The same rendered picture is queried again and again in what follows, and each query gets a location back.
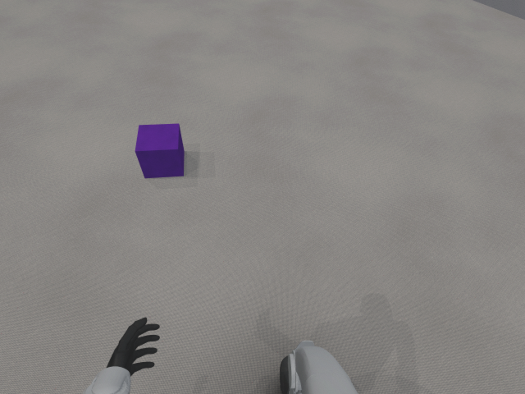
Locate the robot right thigh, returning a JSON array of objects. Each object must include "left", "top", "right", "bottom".
[{"left": 288, "top": 346, "right": 358, "bottom": 394}]

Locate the robot right shin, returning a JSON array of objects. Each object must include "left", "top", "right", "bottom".
[{"left": 289, "top": 341, "right": 314, "bottom": 394}]

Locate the left robot hand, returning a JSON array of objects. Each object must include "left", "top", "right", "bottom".
[{"left": 107, "top": 318, "right": 160, "bottom": 376}]

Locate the carton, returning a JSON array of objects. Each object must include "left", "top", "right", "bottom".
[{"left": 135, "top": 124, "right": 185, "bottom": 178}]

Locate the robot left forearm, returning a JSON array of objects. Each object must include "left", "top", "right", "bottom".
[{"left": 83, "top": 366, "right": 130, "bottom": 394}]

